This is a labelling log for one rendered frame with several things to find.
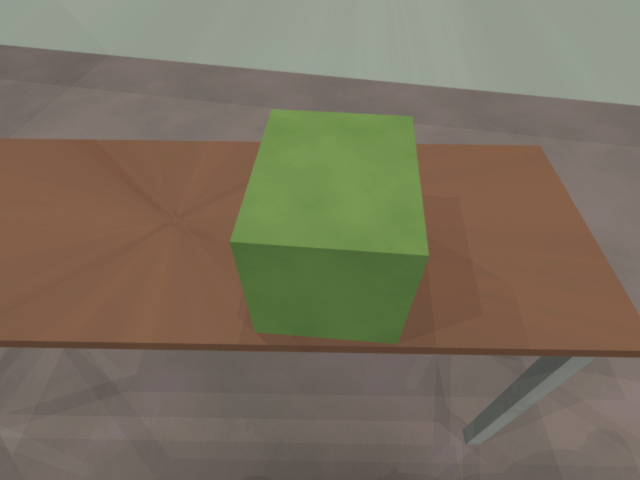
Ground carton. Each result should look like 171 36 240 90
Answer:
230 109 429 344

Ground table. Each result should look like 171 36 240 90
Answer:
0 138 640 445

